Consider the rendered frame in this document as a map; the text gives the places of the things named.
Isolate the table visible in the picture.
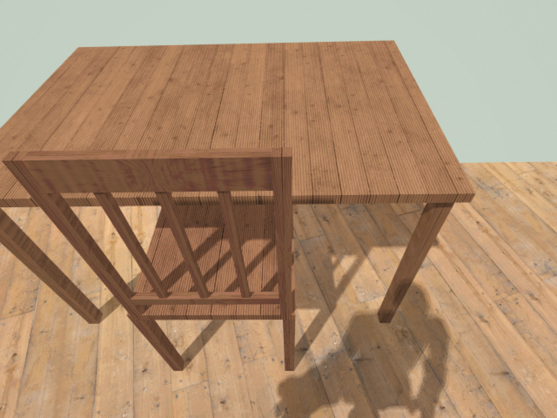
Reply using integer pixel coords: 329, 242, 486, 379
0, 40, 476, 324

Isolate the chair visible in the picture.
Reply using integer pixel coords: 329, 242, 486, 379
2, 147, 295, 371

